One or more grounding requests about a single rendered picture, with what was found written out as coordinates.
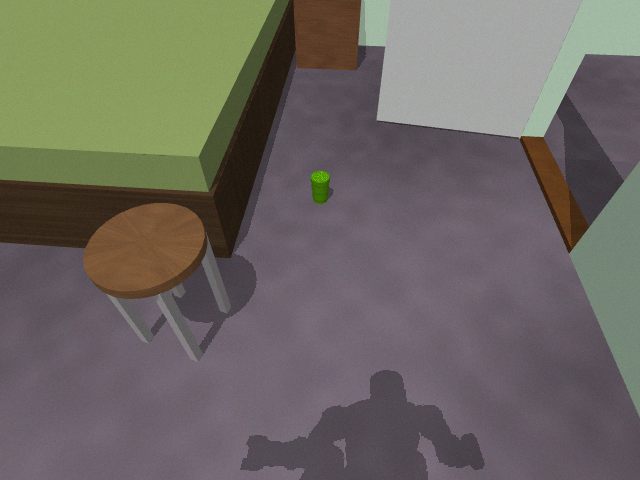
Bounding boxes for bed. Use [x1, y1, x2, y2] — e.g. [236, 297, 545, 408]
[0, 0, 296, 258]

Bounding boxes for cup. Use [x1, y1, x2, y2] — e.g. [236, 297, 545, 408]
[311, 171, 330, 204]

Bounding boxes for stool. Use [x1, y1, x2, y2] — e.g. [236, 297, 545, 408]
[83, 203, 231, 362]

